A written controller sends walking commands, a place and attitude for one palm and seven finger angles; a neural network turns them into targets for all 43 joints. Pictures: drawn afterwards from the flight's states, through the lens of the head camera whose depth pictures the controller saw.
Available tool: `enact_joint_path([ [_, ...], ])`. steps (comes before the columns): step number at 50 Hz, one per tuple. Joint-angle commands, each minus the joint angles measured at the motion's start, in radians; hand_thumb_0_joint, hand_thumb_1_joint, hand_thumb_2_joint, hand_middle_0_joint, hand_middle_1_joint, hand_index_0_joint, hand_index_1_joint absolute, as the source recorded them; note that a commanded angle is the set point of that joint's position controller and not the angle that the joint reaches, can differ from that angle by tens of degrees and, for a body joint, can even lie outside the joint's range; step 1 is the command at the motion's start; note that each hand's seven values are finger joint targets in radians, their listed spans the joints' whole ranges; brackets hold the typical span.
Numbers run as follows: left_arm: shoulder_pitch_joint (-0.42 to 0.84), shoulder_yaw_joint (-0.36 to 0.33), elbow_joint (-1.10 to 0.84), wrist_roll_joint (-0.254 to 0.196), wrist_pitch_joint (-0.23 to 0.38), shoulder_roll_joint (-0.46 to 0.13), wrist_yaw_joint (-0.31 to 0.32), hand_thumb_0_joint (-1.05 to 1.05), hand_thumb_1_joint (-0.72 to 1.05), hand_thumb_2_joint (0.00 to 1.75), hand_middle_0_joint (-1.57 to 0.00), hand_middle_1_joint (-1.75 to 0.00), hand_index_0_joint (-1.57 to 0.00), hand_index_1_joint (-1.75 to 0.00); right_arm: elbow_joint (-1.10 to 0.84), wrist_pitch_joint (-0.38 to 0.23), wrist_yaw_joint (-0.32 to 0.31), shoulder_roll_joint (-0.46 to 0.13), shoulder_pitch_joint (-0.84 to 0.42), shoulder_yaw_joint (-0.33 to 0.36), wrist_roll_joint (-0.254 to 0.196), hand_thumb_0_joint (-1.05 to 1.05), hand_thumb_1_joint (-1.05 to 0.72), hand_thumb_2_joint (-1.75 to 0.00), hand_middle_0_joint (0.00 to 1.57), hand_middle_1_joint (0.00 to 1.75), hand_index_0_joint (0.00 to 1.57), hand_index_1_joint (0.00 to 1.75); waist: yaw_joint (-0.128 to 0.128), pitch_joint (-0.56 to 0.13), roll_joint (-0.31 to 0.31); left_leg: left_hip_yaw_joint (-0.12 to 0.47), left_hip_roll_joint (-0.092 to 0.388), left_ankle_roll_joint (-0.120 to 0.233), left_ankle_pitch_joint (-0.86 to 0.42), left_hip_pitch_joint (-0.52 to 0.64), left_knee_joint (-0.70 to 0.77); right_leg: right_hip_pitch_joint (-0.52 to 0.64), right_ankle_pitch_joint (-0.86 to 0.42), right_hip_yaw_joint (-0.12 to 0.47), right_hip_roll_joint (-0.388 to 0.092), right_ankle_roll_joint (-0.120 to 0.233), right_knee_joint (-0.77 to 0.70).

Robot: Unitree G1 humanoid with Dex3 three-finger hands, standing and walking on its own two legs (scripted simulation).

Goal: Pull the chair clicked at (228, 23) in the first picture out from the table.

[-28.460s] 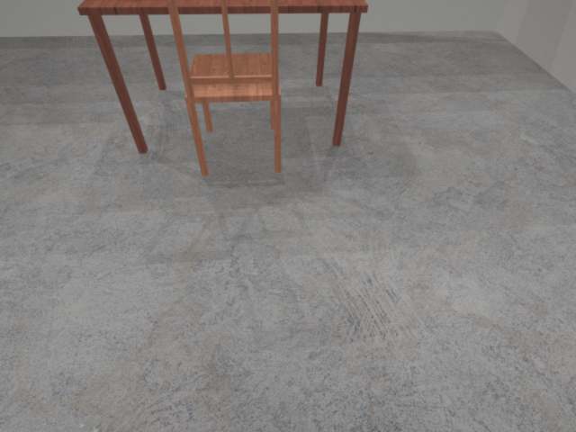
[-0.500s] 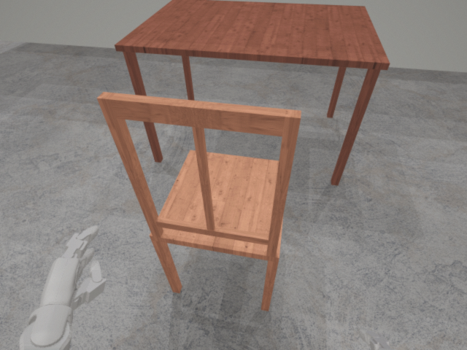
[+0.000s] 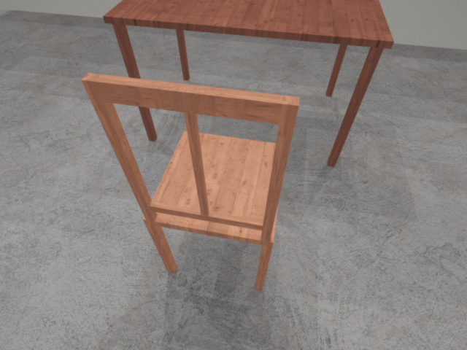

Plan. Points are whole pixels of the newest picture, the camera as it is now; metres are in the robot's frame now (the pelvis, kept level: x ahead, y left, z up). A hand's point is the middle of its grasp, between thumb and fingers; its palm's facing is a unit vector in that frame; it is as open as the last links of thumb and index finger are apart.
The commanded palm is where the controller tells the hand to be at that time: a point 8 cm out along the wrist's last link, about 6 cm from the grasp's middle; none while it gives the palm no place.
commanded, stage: let the arm hang, fingers relaxed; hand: left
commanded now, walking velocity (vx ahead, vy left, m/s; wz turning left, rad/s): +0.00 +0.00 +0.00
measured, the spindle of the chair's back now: (199, 171) +0.50 +0.12 -0.05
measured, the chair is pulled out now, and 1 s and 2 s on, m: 0.57 0.57 0.57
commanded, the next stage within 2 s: look to check the result in 0.48 s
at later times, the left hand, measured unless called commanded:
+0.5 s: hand out of the picture +0.01 +0.16 -0.17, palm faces +0.02 -0.98 -0.20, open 7.4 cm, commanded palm none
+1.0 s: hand out of the picture +0.01 +0.16 -0.17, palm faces +0.01 -0.98 -0.18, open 7.4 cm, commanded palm none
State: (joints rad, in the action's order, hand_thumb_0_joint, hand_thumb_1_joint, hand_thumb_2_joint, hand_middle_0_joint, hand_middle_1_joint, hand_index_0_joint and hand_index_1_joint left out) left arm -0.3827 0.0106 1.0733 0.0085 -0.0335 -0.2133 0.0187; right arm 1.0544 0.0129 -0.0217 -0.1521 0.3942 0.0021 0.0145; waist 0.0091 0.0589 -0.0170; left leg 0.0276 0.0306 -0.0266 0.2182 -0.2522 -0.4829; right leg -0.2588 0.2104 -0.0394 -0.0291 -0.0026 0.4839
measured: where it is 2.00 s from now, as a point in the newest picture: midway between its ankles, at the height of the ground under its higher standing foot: outside the picture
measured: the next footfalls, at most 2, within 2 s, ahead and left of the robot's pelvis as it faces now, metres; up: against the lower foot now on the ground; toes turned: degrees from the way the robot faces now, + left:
none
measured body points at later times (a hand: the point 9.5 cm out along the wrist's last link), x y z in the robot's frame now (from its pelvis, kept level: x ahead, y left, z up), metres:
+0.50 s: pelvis +0.01 -0.01 +0.00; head +0.02 -0.02 +0.45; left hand +0.01 +0.21 -0.15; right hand -0.01 -0.22 -0.16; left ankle +0.03 +0.14 -0.74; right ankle +0.03 -0.12 -0.74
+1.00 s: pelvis +0.01 -0.01 +0.00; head +0.03 -0.02 +0.45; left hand +0.01 +0.21 -0.16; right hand -0.02 -0.22 -0.16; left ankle +0.03 +0.14 -0.74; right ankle +0.03 -0.12 -0.74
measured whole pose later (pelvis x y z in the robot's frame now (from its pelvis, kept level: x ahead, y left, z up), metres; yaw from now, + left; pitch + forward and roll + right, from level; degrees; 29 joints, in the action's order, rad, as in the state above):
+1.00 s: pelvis +0.01 -0.01 +0.00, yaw +0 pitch -1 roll +0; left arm -0.29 0.01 1.06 0.00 -0.01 -0.15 0.02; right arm 1.06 0.00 -0.04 -0.12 0.35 0.00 0.01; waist 0.00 0.07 -0.01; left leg 0.03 0.05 -0.05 0.22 -0.22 -0.45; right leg -0.24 0.22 -0.04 -0.01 0.01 0.47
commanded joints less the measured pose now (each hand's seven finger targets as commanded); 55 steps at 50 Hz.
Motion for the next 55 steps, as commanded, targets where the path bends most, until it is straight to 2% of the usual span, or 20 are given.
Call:
enact_joint_path([
  [1, -0.031, -0.014, -0.042, 0.002, 0.027, -0.073, 0.008, 0.0, 0.9, 0.9, -0.2, -0.3, -0.2, -0.3, -0.023, -0.021, -0.003, -0.085, 0.084, 0.014, 0.0, 0.0, -0.9, -0.9, 0.2, 0.3, 0.2, 0.3, -0.013, 0.013, 0.054, 0.05, 0.039, 0.076, 0.116, -0.041, 0.112, -0.024, 0.145, 0.094, -0.06, 0.06, -0.129],
  [3, -0.028, -0.014, -0.037, 0.003, 0.026, -0.065, 0.008, 0.0, 0.9, 0.9, -0.2, -0.3, -0.2, -0.3, -0.013, -0.022, -0.004, -0.074, 0.083, 0.012, 0.002, 0.0, -0.9, -0.9, 0.2, 0.3, 0.2, 0.3, -0.013, 0.038, 0.012, 0.044, 0.039, 0.075, 0.109, -0.043, 0.115, -0.042, 0.142, 0.094, -0.06, 0.063, -0.13],
  [6, -0.028, -0.016, -0.036, 0.003, 0.028, -0.054, 0.009, 0.0, 0.9, 0.9, -0.2, -0.3, -0.2, -0.3, -0.008, -0.026, -0.006, -0.063, 0.086, 0.009, 0.001, 0.0, -0.9, -0.9, 0.2, 0.3, 0.2, 0.3, -0.011, 0.031, 0.022, 0.044, 0.043, 0.073, 0.087, -0.047, 0.118, -0.029, 0.108, 0.09, -0.059, 0.061, -0.115],
  [7, -0.029, -0.015, -0.034, 0.003, 0.027, -0.049, 0.011, 0.0, 0.9, 0.9, -0.2, -0.3, -0.2, -0.3, -0.006, -0.024, -0.007, -0.059, 0.075, 0.01, 0.001, 0.0, -0.9, -0.9, 0.2, 0.3, 0.2, 0.3, -0.008, 0.058, 0.005, 0.042, 0.041, 0.074, 0.092, -0.052, 0.123, -0.041, 0.112, 0.091, -0.055, 0.064, -0.123],
  [10, -0.02, -0.019, -0.041, 0.003, 0.03, -0.042, 0.012, 0.0, 0.9, 0.9, -0.2, -0.3, -0.2, -0.3, -0.009, -0.027, -0.008, -0.048, 0.081, 0.009, 0.001, 0.0, -0.9, -0.9, 0.2, 0.3, 0.2, 0.3, -0.011, 0.027, 0.01, 0.037, 0.04, 0.068, 0.065, -0.042, 0.113, -0.022, 0.087, 0.096, -0.058, 0.062, -0.114],
  [14, -0.009, -0.021, -0.043, 0.003, 0.03, -0.036, 0.014, 0.0, 0.9, 0.9, -0.2, -0.3, -0.2, -0.3, -0.013, -0.025, -0.01, -0.041, 0.071, 0.008, 0.002, 0.0, -0.9, -0.9, 0.2, 0.3, 0.2, 0.3, -0.007, 0.049, -0.01, 0.034, 0.039, 0.065, 0.05, -0.056, 0.113, -0.019, 0.078, 0.097, -0.058, 0.063, -0.116],
  [16, -0.007, -0.023, -0.045, 0.003, 0.031, -0.034, 0.013, 0.0, 0.9, 0.9, -0.2, -0.3, -0.2, -0.3, -0.015, -0.025, -0.011, -0.039, 0.069, 0.009, 0.002, 0.0, -0.9, -0.9, 0.2, 0.3, 0.2, 0.3, -0.009, 0.033, -0.007, 0.027, 0.038, 0.063, 0.035, -0.039, 0.104, -0.015, 0.065, 0.1, -0.06, 0.062, -0.118],
  [18, -0.003, -0.022, -0.049, 0.004, 0.03, -0.033, 0.013, 0.0, 0.9, 0.9, -0.2, -0.3, -0.2, -0.3, -0.018, -0.022, -0.012, -0.036, 0.062, 0.01, 0.002, 0.0, -0.9, -0.9, 0.2, 0.3, 0.2, 0.3, -0.011, 0.051, 0.012, 0.027, 0.041, 0.065, 0.029, -0.036, 0.102, -0.023, 0.057, 0.097, -0.059, 0.062, -0.126],
  [20, 0.005, -0.023, -0.055, 0.002, 0.033, -0.031, 0.013, 0.0, 0.9, 0.9, -0.2, -0.3, -0.2, -0.3, -0.019, -0.025, -0.013, -0.04, 0.066, 0.01, 0.001, 0.0, -0.9, -0.9, 0.2, 0.3, 0.2, 0.3, -0.015, 0.01, 0.03, 0.024, 0.042, 0.062, -0.005, -0.008, 0.092, -0.005, 0.027, 0.099, -0.061, 0.061, -0.12],
  [23, 0.015, -0.023, -0.062, 0.002, 0.031, -0.029, 0.013, 0.0, 0.9, 0.9, -0.2, -0.3, -0.2, -0.3, -0.018, -0.026, -0.016, -0.042, 0.054, 0.009, 0.001, 0.0, -0.9, -0.9, 0.2, 0.3, 0.2, 0.3, -0.013, 0.024, -0.006, 0.029, 0.051, 0.063, -0.028, -0.01, 0.104, 0.001, -0.006, 0.094, -0.058, 0.06, -0.115],
  [27, 0.017, -0.024, -0.061, 0.001, 0.031, -0.032, 0.013, 0.0, 0.9, 0.9, -0.2, -0.3, -0.2, -0.3, -0.02, -0.025, -0.017, -0.044, 0.047, 0.007, 0.0, 0.0, -0.9, -0.9, 0.2, 0.3, 0.2, 0.3, -0.011, 0.034, 0.005, 0.028, 0.052, 0.062, -0.023, -0.01, 0.108, 0.003, 0.002, 0.092, -0.059, 0.062, -0.124],
  [30, 0.022, -0.026, -0.062, 0.0, 0.031, -0.037, 0.012, 0.0, 0.9, 0.9, -0.2, -0.3, -0.2, -0.3, -0.019, -0.027, -0.016, -0.049, 0.05, 0.006, 0.0, 0.0, -0.9, -0.9, 0.2, 0.3, 0.2, 0.3, -0.013, -0.006, 0.022, 0.027, 0.053, 0.059, -0.045, 0.008, 0.105, 0.028, -0.015, 0.091, -0.063, 0.059, -0.116],
  [33, 0.023, -0.025, -0.058, 0.0, 0.03, -0.036, 0.013, 0.0, 0.9, 0.9, -0.2, -0.3, -0.2, -0.3, -0.018, -0.025, -0.017, -0.048, 0.045, 0.005, 0.0, 0.0, -0.9, -0.9, 0.2, 0.3, 0.2, 0.3, -0.012, 0.022, -0.007, 0.026, 0.055, 0.06, -0.032, 0.0, 0.112, 0.014, -0.003, 0.093, -0.062, 0.06, -0.125],
  [35, 0.023, -0.025, -0.056, 0.0, 0.031, -0.038, 0.012, 0.0, 0.9, 0.9, -0.2, -0.3, -0.2, -0.3, -0.018, -0.023, -0.016, -0.049, 0.046, 0.005, 0.0, 0.0, -0.9, -0.9, 0.2, 0.3, 0.2, 0.3, -0.012, 0.021, 0.019, 0.023, 0.052, 0.059, -0.012, 0.002, 0.11, 0.011, 0.022, 0.097, -0.063, 0.06, -0.134],
  [38, 0.028, -0.024, -0.055, 0.0, 0.029, -0.042, 0.013, 0.0, 0.9, 0.9, -0.2, -0.3, -0.2, -0.3, -0.017, -0.02, -0.016, -0.05, 0.048, 0.005, 0.0, 0.0, -0.9, -0.9, 0.2, 0.3, 0.2, 0.3, -0.015, 0.039, 0.013, 0.023, 0.052, 0.059, 0.005, -0.003, 0.115, -0.001, 0.046, 0.094, -0.062, 0.06, -0.143],
  [41, 0.025, -0.025, -0.054, 0.0, 0.03, -0.042, 0.012, 0.0, 0.9, 0.9, -0.2, -0.3, -0.2, -0.3, -0.015, -0.021, -0.014, -0.049, 0.051, 0.005, 0.001, 0.0, -0.9, -0.9, 0.2, 0.3, 0.2, 0.3, -0.014, 0.02, 0.015, 0.021, 0.047, 0.058, 0.01, 0.003, 0.109, 0.005, 0.053, 0.1, -0.063, 0.061, -0.144],
  [42, 0.023, -0.025, -0.052, 0.001, 0.03, -0.041, 0.013, 0.0, 0.9, 0.9, -0.2, -0.3, -0.2, -0.3, -0.014, -0.019, -0.015, -0.045, 0.047, 0.007, 0.0, 0.0, -0.9, -0.9, 0.2, 0.3, 0.2, 0.3, -0.013, 0.04, 0.011, 0.019, 0.046, 0.058, 0.013, 0.001, 0.11, -0.006, 0.055, 0.098, -0.061, 0.062, -0.152],
  [46, 0.021, -0.025, -0.051, -0.001, 0.033, -0.038, 0.012, 0.0, 0.9, 0.9, -0.2, -0.3, -0.2, -0.3, -0.012, -0.024, -0.015, -0.048, 0.058, 0.004, 0.0, 0.0, -0.9, -0.9, 0.2, 0.3, 0.2, 0.3, -0.016, -0.003, 0.013, 0.021, 0.05, 0.057, -0.015, 0.013, 0.106, 0.023, 0.02, 0.097, -0.063, 0.061, -0.137],
  [48, 0.025, -0.025, -0.052, -0.001, 0.031, -0.038, 0.012, 0.0, 0.9, 0.9, -0.2, -0.3, -0.2, -0.3, -0.012, -0.025, -0.018, -0.048, 0.058, 0.003, -0.001, 0.0, -0.9, -0.9, 0.2, 0.3, 0.2, 0.3, -0.014, 0.016, -0.014, 0.026, 0.056, 0.059, -0.03, 0.001, 0.116, 0.025, -0.001, 0.09, -0.061, 0.06, -0.128],
  [55, 0.02, -0.025, -0.045, -0.001, 0.031, -0.031, 0.013, 0.0, 0.9, 0.9, -0.2, -0.3, -0.2, -0.3, -0.009, -0.025, -0.019, -0.042, 0.056, 0.002, -0.002, 0.0, -0.9, -0.9, 0.2, 0.3, 0.2, 0.3, -0.012, 0.021, 0.008, 0.031, 0.055, 0.059, -0.019, -0.004, 0.12, 0.025, 0.01, 0.085, -0.062, 0.058, -0.129],
])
